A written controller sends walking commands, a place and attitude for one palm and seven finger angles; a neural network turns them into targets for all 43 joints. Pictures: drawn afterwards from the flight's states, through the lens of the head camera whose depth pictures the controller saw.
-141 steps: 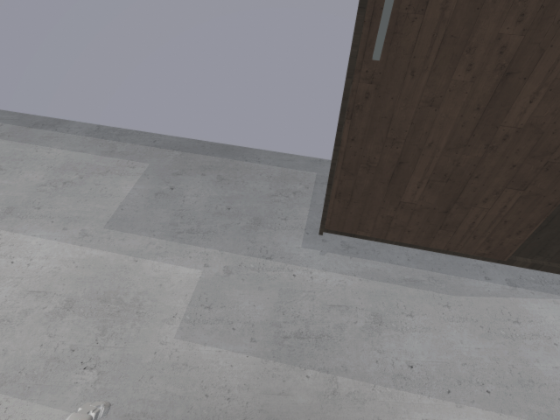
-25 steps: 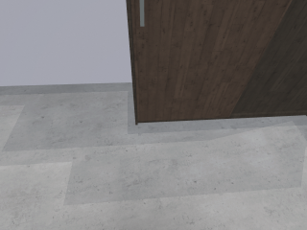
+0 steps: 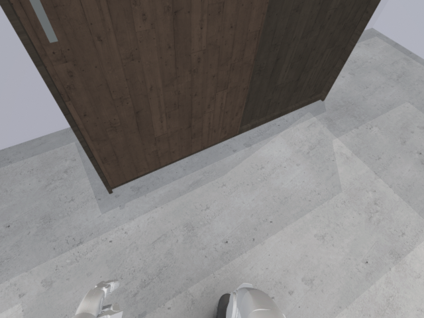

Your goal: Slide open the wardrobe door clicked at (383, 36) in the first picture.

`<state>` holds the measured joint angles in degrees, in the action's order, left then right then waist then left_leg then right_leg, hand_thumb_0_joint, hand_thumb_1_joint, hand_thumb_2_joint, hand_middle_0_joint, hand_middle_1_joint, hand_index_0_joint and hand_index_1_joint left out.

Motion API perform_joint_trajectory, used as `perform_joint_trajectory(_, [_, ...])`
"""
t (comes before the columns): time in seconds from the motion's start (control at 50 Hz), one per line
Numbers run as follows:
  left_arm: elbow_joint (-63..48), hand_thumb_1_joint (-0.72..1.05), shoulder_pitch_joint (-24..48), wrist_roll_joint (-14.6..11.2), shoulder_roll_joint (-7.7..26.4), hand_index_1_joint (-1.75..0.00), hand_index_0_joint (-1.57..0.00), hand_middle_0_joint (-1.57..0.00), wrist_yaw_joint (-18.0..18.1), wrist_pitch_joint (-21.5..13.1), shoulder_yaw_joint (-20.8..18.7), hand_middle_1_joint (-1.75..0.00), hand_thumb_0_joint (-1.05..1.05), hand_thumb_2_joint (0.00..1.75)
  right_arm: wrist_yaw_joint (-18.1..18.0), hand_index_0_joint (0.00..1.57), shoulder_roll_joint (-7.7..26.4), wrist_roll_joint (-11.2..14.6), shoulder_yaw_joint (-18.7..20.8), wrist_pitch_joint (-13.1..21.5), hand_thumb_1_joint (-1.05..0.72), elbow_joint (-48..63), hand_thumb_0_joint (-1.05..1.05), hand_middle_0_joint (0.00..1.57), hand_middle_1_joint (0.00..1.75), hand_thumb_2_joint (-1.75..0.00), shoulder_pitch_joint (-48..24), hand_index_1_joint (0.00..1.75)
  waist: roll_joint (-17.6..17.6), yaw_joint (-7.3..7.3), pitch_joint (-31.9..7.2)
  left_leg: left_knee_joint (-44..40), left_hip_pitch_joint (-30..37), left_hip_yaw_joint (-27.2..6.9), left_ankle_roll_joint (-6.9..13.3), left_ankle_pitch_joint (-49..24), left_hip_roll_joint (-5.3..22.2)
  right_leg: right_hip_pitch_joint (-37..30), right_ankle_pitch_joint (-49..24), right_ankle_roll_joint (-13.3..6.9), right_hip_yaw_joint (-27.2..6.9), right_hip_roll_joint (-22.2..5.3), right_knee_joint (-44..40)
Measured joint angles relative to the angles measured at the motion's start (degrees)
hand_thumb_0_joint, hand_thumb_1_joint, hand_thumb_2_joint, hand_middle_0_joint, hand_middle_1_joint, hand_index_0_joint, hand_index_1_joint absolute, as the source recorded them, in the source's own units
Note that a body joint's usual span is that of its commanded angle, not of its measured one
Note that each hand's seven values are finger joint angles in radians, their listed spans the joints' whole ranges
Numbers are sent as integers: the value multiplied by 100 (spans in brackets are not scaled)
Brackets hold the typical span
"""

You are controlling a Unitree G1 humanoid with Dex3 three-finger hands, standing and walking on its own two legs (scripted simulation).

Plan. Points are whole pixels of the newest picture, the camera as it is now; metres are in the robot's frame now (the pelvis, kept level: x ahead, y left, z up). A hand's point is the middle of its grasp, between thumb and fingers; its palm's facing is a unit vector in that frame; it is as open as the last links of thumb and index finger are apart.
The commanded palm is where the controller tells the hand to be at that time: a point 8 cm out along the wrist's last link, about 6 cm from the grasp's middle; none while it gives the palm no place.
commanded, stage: walk to a spot facing it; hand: left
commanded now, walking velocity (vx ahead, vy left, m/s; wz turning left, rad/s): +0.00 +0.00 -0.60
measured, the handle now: out of the picture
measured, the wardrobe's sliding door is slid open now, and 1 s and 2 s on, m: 0.00 0.00 0.00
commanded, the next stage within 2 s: none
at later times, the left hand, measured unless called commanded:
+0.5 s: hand (107, 269) +0.23 +0.23 -0.17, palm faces -0.18 -0.96 -0.21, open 7.4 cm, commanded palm none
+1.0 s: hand (158, 233) +0.31 +0.13 -0.16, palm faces -0.58 -0.77 -0.26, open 7.4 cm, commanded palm none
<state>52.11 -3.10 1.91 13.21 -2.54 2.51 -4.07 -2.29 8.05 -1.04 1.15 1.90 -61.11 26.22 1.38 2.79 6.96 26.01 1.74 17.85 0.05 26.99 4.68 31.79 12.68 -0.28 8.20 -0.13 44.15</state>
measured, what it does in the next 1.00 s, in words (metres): walks ahead, turning right: right foot, then left foot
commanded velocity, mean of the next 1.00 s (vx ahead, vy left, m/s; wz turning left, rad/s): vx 0.00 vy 0.00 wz -0.60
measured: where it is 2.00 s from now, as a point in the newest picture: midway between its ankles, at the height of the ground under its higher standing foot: outside the picture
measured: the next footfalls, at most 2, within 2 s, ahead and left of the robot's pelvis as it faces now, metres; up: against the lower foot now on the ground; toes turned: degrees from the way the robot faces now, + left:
right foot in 0.06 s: +0.15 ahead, -0.08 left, +0.00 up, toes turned -8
left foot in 0.46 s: +0.19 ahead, +0.15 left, +0.00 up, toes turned -11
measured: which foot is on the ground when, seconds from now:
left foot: down 0.00-0.06, up 0.08-0.44, down 0.46-0.98, up 1.00-1.00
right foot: up 0.00-0.04, down 0.06-0.48, up 0.50-0.96, down 0.98-1.00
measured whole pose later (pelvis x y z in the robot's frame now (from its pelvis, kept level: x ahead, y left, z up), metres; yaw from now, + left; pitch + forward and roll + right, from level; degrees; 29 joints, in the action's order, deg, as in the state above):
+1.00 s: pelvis +0.10 +0.03 -0.01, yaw -36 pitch +1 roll +0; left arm 51.5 -6.9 1.4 12.2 -1.1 2.5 -4.2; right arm -0.4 13.3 -1.1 4.3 -1.7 -55.4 17.4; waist -1.9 2.1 5.6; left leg 41.2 -14.8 20.5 -3.2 23.6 13.0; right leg 17.6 19.2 -0.9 6.6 -1.3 36.4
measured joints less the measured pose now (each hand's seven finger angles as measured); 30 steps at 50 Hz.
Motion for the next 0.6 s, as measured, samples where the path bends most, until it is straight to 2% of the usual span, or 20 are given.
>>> perform_joint_trajectory(0.04, [-65,91,90,11,-48,-30,-19,-19,3,-104,58,-29,1,90,25,20,19,35,33,-64,-91,-35,0,20,30,-90,123,30,-5,42,72,891,-199,73,-70,251,131,-488,-145,-153,127,124,-632])
perform_joint_trajectory(0.06, [-117,91,98,7,-48,-30,-19,-19,14,-191,93,-29,1,90,50,20,17,81,37,-108,-91,-27,0,20,30,-90,197,30,44,45,51,1777,-547,2,-121,181,206,-660,-317,-417,86,124,-820])
perform_joint_trajectory(0.08, [-143,91,131,-41,-84,-30,-19,-19,58,-275,109,-29,1,90,58,20,52,111,48,-171,-91,-33,0,20,30,-90,120,30,-13,34,115,2855,-1008,-303,-197,315,274,-612,-150,-584,67,179,-621])
perform_joint_trajectory(0.12, [-187,91,112,-121,-131,-30,-20,-19,161,-308,140,-29,0,90,40,20,115,109,74,-284,-91,30,0,20,30,-90,-181,30,-91,36,257,4393,-1815,-967,-284,338,231,-679,158,-657,-13,295,-435])
perform_joint_trajectory(0.16, [-157,90,1,-144,-141,-30,-20,-20,251,-246,150,-30,0,90,36,20,152,69,87,-353,-91,190,1,20,30,-90,-535,30,-96,36,259,4879,-2425,-1329,-356,97,265,-852,174,-589,-155,394,-610])
perform_joint_trajectory(0.24, [33,90,-230,-84,-170,-30,-20,-20,313,-114,152,-30,0,90,43,20,198,8,92,-375,-91,636,1,20,30,-90,-1188,30,-111,40,29,4256,-3188,-1609,-464,-257,409,-1037,-1,-504,-462,458,-1022])
perform_joint_trajectory(0.3, [77,90,-383,-57,-190,-30,-20,-20,277,-58,136,-30,1,90,78,20,216,-10,92,-352,-91,886,0,20,30,-90,-1573,30,-128,-67,-140,3625,-3332,-1677,-489,-494,386,-1071,-28,-417,-718,462,-1137])
perform_joint_trajectory(0.42, [-55,90,-666,-41,-94,-30,-20,-20,235,-11,44,-30,1,90,104,20,200,46,59,-285,-91,1137,0,20,30,-90,-1999,30,-23,-395,-347,1964,-2673,-1591,-457,-468,7,-1046,75,-185,-1204,476,-1037])
perform_joint_trajectory(0.46, [-102,90,-766,-64,-23,-30,-20,-20,248,25,-2,-30,1,90,91,20,194,70,43,-236,-91,1189,0,20,30,-90,-2019,30,31,-452,-414,1145,-2239,-1491,-375,-775,-131,-996,170,-75,-1331,500,-890])
perform_joint_trajectory(0.48, [-112,90,-794,-87,55,-30,-20,-20,254,56,-40,-30,1,90,81,20,143,62,30,-204,-91,1190,0,20,30,-90,-2024,30,172,-473,-413,1019,-2149,-1384,-193,-908,-210,-952,232,-46,-1450,460,-747])
perform_joint_trajectory(0.52, [-96,90,-867,-75,145,-30,-20,-20,256,110,-103,-30,1,90,100,20,110,34,-28,-196,-91,1224,0,20,30,-90,-1986,30,251,-542,-419,1010,-2040,-1188,41,-905,-170,-681,1092,111,-1365,452,180])
perform_joint_trajectory(0.56, [-45,90,-935,-38,213,-30,-20,-20,208,140,-161,-30,1,90,87,20,89,2,-60,-198,-91,1233,0,20,30,-90,-1914,30,231,-534,-412,838,-1866,-1056,120,-914,-82,-389,1306,241,-1162,395,1312])
perform_joint_trajectory(0.6, [-25,90,-1011,-31,265,-30,-20,-20,162,148,-212,-30,1,90,75,20,74,-4,-72,-201,-91,1207,0,20,30,-90,-1834,30,228,-548,-398,582,-1673,-905,139,-993,-24,-199,1139,345,-1015,247,2124])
